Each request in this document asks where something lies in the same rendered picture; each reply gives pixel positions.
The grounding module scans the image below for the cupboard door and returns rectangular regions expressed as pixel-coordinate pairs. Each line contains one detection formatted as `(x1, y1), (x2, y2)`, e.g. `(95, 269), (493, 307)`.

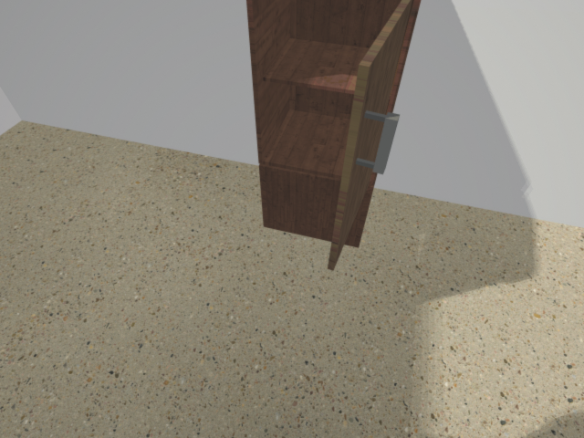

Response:
(328, 0), (412, 271)

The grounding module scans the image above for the handle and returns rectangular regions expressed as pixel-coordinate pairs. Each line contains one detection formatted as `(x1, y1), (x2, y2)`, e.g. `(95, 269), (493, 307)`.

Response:
(356, 110), (400, 174)

